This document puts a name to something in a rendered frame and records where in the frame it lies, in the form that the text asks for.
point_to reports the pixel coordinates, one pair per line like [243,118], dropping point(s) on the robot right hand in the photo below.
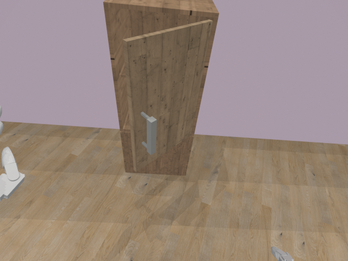
[281,255]

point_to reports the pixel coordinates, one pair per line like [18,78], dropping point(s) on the handle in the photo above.
[151,133]

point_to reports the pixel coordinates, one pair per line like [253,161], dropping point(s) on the robot left hand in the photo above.
[10,181]

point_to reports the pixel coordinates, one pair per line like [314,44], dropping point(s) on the cupboard door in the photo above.
[163,74]

